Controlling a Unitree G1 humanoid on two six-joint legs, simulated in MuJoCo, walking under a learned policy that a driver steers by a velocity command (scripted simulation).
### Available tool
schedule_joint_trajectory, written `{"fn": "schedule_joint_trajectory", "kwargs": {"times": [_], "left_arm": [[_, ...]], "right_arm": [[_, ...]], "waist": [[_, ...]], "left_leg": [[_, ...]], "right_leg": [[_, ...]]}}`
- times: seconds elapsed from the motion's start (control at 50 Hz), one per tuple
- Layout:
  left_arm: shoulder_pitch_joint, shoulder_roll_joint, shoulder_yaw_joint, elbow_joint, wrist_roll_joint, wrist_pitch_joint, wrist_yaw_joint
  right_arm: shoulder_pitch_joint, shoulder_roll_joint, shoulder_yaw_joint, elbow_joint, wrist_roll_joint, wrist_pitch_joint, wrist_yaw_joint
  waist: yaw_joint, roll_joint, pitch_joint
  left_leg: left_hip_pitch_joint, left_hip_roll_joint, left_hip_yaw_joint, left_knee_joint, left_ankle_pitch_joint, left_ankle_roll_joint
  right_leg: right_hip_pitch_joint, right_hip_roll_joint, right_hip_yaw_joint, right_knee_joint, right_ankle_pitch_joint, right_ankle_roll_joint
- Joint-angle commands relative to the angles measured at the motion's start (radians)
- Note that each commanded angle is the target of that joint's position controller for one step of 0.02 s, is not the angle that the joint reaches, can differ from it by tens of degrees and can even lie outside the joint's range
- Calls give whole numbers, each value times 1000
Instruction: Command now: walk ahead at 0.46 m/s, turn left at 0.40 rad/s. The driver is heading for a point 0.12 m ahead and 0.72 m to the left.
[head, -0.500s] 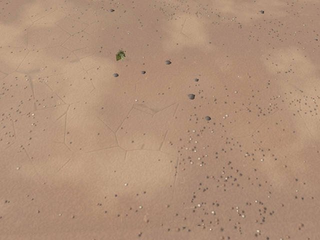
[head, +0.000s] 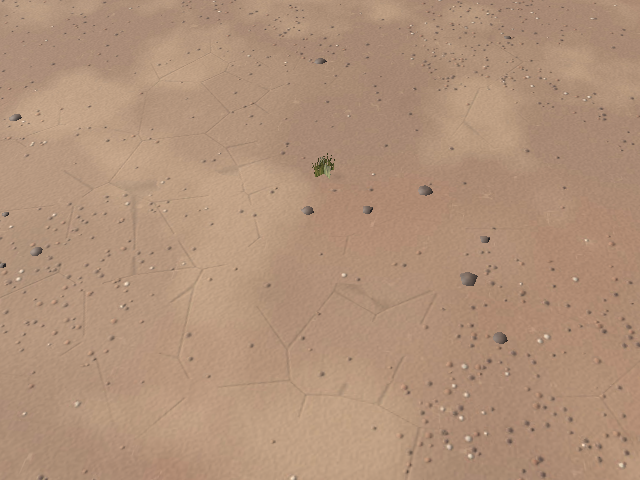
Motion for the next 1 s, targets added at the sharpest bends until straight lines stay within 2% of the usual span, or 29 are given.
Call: {"fn": "schedule_joint_trajectory", "kwargs": {"times": [0.02,0.06,0.14,0.16,0.18,0.2,0.22,0.24,0.28,0.32,0.36,0.4,0.44,0.48,0.54,0.6,0.66,0.7,0.74,0.76,0.78,0.8,0.82,0.84,0.86,0.88,0.9,0.96,1.0], "left_arm": [[-18,116,21,-44,-2,-14,9],[-7,112,16,-40,11,-16,15],[-47,147,16,-49,7,7,26],[-73,153,18,-51,-4,9,25],[-56,147,23,-69,-17,6,23],[88,55,7,-66,-16,8,16],[64,102,13,-52,1,14,24],[31,111,18,-58,-5,23,19],[-37,133,33,-59,9,47,17],[-2,64,16,-38,27,94,16],[39,53,16,-16,22,111,13],[-22,76,27,-32,20,111,9],[-191,133,53,-89,14,104,21],[-210,125,56,-98,9,101,30],[-200,117,61,-83,11,100,28],[-236,92,48,-87,9,96,-4],[-229,79,39,-54,-8,83,-33],[-146,87,40,6,-13,68,-39],[70,140,57,123,8,54,-35],[184,166,57,160,19,37,-39],[199,203,42,162,21,24,-47],[189,227,51,149,-1,35,-45],[89,257,65,106,-31,51,-24],[-60,165,38,44,-22,62,-4],[-118,103,7,17,8,63,15],[-69,54,-16,31,24,59,19],[-37,132,-2,47,31,53,40],[36,87,-10,101,23,41,42],[48,39,-31,108,20,35,46]], "right_arm": [[-67,1,13,-78,-6,-7,18],[8,-25,-1,-41,-17,-8,11],[149,-55,-19,31,-24,-11,-14],[245,-73,-28,62,-32,-19,-18],[304,-165,-55,85,-25,-27,-27],[252,-181,-52,71,6,-24,-30],[256,-167,-48,57,41,-32,-27],[195,-150,-46,50,40,-23,-35],[65,-83,-22,26,30,-20,-36],[63,-87,-22,51,10,-25,-37],[44,-86,-19,64,-5,-47,-25],[53,-103,-21,85,0,-56,-19],[149,-112,-24,128,1,-69,-38],[168,-120,-28,141,-4,-68,-48],[145,-120,-26,140,-14,-74,-53],[63,-100,-27,125,-8,-81,-61],[99,-82,-27,142,-12,-77,-70],[138,-69,-28,154,-22,-64,-87],[166,-51,-25,169,-14,-35,-94],[186,-24,-28,169,3,-20,-91],[295,17,-35,186,44,-8,-100],[369,19,-25,207,49,-9,-117],[300,5,-13,186,19,-6,-123],[130,-57,-23,154,-5,4,-108],[40,-72,-29,142,-11,19,-80],[46,-49,-25,156,-19,31,-62],[84,23,-4,130,-20,51,-52],[47,16,7,97,-25,66,-83],[28,3,2,96,-29,58,-74]], "waist": [[-4,-120,4],[-32,-102,-52],[-83,-136,-83],[-142,-130,-102],[-169,64,-111],[-57,227,-202],[-90,64,-191],[-66,61,-142],[-11,-12,-19],[20,-18,-42],[31,-5,-89],[16,21,-62],[-66,35,-29],[-73,32,-26],[-56,6,-28],[-42,21,6],[-70,7,7],[-59,-40,18],[8,-130,-30],[59,-248,-82],[-27,-325,-101],[-40,-334,-174],[-23,-353,-225],[-15,-191,-135],[-5,-115,-78],[-3,-44,-52],[-42,-154,-118],[-18,-132,-93],[-15,-132,-65]], "left_leg": [[137,-22,104,-111,110,-5],[145,-24,106,9,204,27],[375,-120,138,-104,-35,77],[495,-112,103,-240,36,95],[626,17,-14,-357,539,164],[826,273,-327,-366,969,296],[776,297,-319,-389,1041,338],[717,283,-305,-444,754,323],[483,230,-204,-531,538,237],[338,196,-114,-558,551,228],[312,176,-50,-562,545,212],[346,130,-21,-566,411,191],[575,193,-135,-567,233,208],[638,223,-155,-549,224,222],[572,226,-140,-522,169,206],[370,125,-74,-452,-198,118],[288,78,-47,-291,-324,85],[276,29,-17,-100,-395,63],[188,-48,47,233,-388,42],[47,-144,89,566,-719,25],[-145,-185,58,870,-910,-3],[-282,-169,-7,1048,-832,4],[-316,-106,4,1073,-636,-8],[-282,-73,10,1063,-489,-17],[-218,-67,12,986,-401,-16],[-187,-94,46,1000,-388,-9],[-144,-71,45,973,-390,-27],[-259,-92,7,1005,-398,-40],[-257,-83,9,799,-247,-58]], "right_leg": [[-128,-228,21,-87,612,-47],[-40,-275,2,32,832,-58],[-83,-267,-5,325,1031,-58],[-139,-261,3,503,893,-40],[-276,-149,-32,841,478,11],[-532,-20,31,1115,-396,48],[-599,-46,168,1106,-365,53],[-620,-71,198,1058,-339,60],[-517,-119,209,841,-268,64],[-347,-105,157,781,-210,71],[-269,-103,144,771,-13,53],[-337,-102,138,713,100,48],[-614,-129,238,694,68,75],[-680,-132,281,671,26,99],[-626,-132,311,627,78,108],[-441,-139,263,355,383,111],[-281,-130,227,158,534,111],[-159,-132,194,-46,699,118],[103,-136,129,-127,787,119],[251,-244,212,-40,1174,96],[335,-364,240,246,1645,94],[383,-459,294,311,1622,19],[245,-536,423,174,913,-144],[25,-478,415,67,532,-175],[-113,-406,366,36,487,-166],[-165,-323,268,72,731,-125],[-185,-432,365,62,712,-218],[-139,-381,394,75,590,-228],[-157,-319,365,67,388,-192]]}}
